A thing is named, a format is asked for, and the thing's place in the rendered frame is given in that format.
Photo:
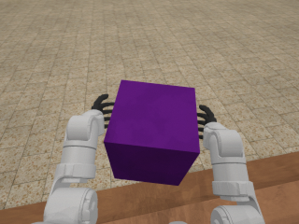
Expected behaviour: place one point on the left robot hand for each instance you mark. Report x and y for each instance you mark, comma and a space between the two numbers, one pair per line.
98, 106

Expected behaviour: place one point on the right robot hand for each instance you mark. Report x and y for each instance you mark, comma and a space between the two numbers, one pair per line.
208, 116

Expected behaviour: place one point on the robot right forearm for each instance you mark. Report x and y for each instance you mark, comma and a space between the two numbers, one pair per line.
230, 173

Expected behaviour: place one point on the robot left forearm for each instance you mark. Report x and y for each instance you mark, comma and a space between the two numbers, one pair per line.
79, 149

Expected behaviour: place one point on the robot left upper arm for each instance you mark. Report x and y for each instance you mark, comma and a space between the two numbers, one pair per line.
71, 206

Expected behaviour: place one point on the carton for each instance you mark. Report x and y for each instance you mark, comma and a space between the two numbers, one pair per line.
152, 135

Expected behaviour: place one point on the robot right upper arm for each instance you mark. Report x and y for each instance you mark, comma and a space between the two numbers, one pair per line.
235, 214

